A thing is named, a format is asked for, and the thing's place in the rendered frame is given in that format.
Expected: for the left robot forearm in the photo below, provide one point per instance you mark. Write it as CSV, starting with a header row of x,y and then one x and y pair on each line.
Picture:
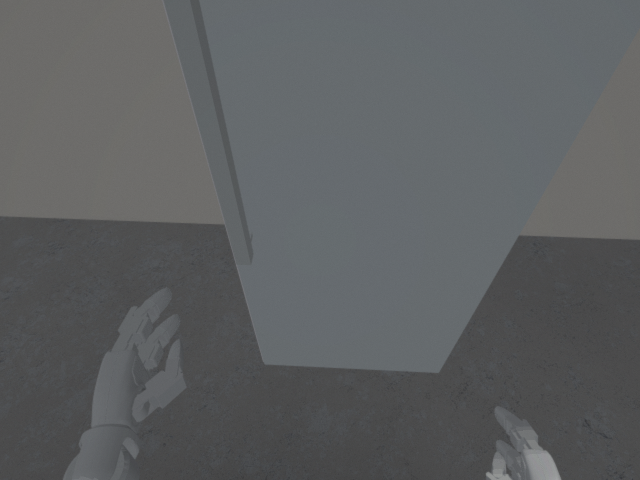
x,y
108,452

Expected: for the fridge door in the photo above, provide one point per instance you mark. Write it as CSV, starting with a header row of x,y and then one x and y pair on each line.
x,y
389,154

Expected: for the handle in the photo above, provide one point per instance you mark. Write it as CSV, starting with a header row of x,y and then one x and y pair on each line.
x,y
187,25

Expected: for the robot left hand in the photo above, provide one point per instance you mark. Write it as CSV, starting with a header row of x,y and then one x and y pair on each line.
x,y
125,368

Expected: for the robot right hand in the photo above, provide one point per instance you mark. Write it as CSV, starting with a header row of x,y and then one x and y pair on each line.
x,y
533,463

